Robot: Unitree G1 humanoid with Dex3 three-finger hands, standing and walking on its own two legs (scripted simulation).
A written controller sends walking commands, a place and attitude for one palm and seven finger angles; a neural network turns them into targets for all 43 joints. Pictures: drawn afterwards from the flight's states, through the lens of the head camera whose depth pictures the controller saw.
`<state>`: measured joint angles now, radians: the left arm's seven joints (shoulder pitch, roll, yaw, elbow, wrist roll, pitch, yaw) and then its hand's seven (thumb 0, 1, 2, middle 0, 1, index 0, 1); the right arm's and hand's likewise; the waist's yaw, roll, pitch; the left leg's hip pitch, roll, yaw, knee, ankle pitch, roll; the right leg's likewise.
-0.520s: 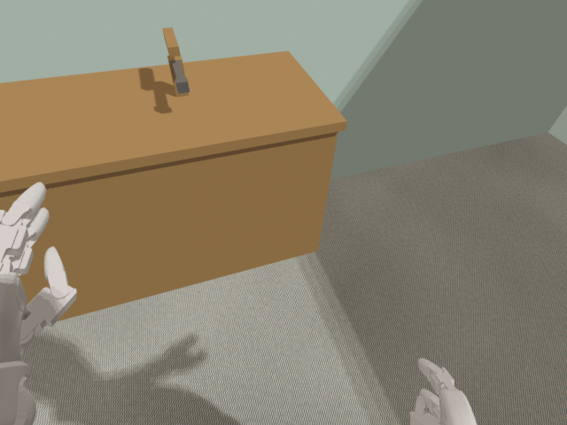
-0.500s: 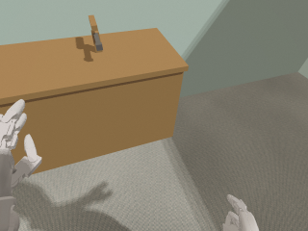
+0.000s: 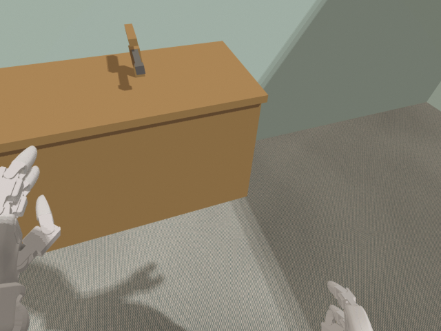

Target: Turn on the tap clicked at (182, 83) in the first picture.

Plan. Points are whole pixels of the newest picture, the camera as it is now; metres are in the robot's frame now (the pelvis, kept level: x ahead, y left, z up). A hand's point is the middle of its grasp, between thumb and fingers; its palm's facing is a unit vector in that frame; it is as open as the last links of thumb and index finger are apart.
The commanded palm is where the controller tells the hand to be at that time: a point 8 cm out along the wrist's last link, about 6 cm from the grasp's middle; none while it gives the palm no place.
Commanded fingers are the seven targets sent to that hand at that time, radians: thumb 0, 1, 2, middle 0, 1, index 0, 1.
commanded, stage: take the last steps up to it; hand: left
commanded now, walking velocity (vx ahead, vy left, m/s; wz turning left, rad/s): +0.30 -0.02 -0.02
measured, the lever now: (139, 68) +0.85 +0.32 +0.05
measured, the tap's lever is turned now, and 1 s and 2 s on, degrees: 0 0 0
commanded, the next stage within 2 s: come to a stop and stand still in 1.98 s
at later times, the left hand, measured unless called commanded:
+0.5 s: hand (90, 191) +0.27 +0.22 +0.16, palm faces +0.43 -0.83 -0.36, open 7.5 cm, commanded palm +0.21 +0.26 +0.17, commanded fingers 0.00 0.90 0.90 -0.20 -0.30 -0.20 -0.30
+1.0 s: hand (156, 135) +0.40 +0.15 +0.16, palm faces +0.39 -0.80 -0.45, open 7.4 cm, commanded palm +0.34 +0.19 +0.17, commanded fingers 0.00 0.90 0.90 -0.20 -0.30 -0.20 -0.30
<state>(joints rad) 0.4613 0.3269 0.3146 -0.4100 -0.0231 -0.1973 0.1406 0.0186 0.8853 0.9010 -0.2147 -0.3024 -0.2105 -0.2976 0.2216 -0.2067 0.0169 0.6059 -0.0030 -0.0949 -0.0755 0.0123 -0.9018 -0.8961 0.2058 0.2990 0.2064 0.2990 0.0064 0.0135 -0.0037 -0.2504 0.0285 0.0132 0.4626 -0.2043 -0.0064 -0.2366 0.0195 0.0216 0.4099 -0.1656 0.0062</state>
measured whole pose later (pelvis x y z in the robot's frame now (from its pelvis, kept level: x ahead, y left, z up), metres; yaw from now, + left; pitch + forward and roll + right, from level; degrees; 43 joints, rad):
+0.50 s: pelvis +0.06 -0.02 -0.01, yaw +2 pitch +0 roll +0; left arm 0.43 0.32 0.32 -0.45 0.00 -0.23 0.16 0.02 0.88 0.90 -0.22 -0.30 -0.21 -0.30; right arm 0.26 -0.22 0.01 0.66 -0.01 -0.08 -0.07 0.01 -0.90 -0.90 0.21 0.30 0.21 0.30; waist -0.01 -0.01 0.00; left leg -0.41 0.03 0.04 0.93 -0.48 0.00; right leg -0.22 0.01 -0.03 0.58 -0.35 -0.04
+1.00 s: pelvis +0.17 -0.08 -0.02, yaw -1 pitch -2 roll +1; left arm 0.40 0.35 0.36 -0.45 -0.02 -0.22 0.13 0.02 0.88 0.90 -0.22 -0.30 -0.21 -0.30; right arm 0.19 -0.20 0.01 0.67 -0.01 -0.09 -0.06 0.01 -0.90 -0.90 0.21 0.30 0.21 0.30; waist 0.01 0.04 0.08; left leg -0.41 0.08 0.02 1.17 -0.45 -0.01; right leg -0.38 -0.04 -0.17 0.69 -0.29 -0.08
